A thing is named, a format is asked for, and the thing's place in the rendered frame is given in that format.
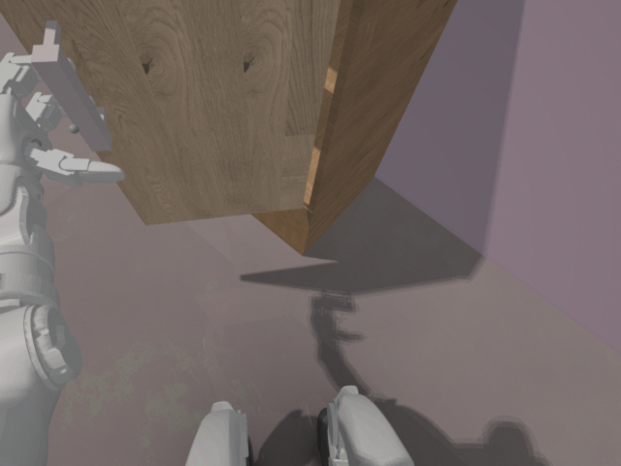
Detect left robot hand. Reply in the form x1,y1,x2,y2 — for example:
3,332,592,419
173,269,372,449
0,52,125,188

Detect handle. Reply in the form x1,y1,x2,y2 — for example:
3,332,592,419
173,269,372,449
31,20,113,151

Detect left robot forearm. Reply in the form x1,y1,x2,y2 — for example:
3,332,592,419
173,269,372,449
0,164,60,315

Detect robot right thigh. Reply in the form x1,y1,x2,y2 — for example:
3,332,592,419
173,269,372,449
327,394,414,466

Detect cupboard door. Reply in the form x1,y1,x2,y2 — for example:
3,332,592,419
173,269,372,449
0,0,341,225

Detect left robot upper arm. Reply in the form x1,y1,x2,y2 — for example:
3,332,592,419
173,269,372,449
0,304,82,466

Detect right robot shin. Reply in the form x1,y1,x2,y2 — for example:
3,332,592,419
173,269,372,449
328,385,359,466

